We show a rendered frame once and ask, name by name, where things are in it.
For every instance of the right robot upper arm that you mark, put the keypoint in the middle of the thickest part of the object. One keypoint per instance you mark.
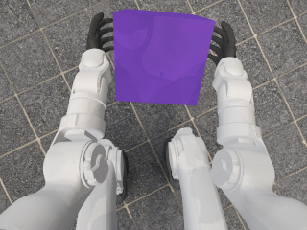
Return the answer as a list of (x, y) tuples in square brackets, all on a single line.
[(246, 177)]

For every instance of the right robot forearm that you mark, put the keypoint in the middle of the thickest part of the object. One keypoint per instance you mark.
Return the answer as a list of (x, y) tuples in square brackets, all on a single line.
[(235, 107)]

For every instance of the robot left thigh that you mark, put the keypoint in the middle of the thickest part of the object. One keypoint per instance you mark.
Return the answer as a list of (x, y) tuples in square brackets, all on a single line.
[(99, 210)]

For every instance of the left robot foot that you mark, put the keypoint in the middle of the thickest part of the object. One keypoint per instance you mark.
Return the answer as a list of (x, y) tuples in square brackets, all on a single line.
[(120, 197)]

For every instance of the carton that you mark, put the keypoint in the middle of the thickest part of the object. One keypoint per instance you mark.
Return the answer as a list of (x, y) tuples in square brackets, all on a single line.
[(160, 56)]

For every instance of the left robot forearm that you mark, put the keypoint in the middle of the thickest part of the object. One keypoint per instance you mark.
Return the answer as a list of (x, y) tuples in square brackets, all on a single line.
[(84, 120)]

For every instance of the right robot hand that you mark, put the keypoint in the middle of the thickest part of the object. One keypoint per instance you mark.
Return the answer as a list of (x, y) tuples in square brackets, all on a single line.
[(227, 43)]

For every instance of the left robot upper arm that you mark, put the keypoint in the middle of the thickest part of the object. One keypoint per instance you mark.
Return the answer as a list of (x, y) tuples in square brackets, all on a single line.
[(72, 169)]

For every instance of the left robot hand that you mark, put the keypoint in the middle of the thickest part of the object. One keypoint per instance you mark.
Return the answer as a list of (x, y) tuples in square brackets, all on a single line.
[(94, 40)]

